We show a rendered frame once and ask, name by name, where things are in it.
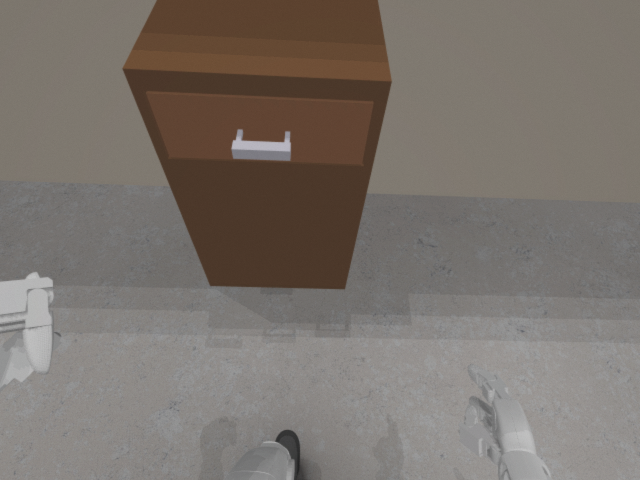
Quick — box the right robot hand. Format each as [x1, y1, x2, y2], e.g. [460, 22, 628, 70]
[459, 364, 537, 465]

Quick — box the robot right forearm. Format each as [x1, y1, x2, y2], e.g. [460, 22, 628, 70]
[498, 451, 553, 480]

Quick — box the handle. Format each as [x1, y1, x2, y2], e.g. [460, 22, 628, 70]
[231, 129, 291, 161]

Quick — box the robot left foot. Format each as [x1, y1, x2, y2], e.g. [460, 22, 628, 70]
[275, 430, 300, 480]

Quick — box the left robot hand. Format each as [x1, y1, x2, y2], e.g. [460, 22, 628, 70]
[0, 272, 62, 392]

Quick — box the cabinet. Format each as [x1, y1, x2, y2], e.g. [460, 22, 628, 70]
[122, 0, 392, 289]

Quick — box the robot left shin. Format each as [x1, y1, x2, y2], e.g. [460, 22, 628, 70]
[261, 441, 291, 459]

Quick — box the drawer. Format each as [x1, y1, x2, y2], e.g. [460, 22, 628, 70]
[146, 91, 374, 165]

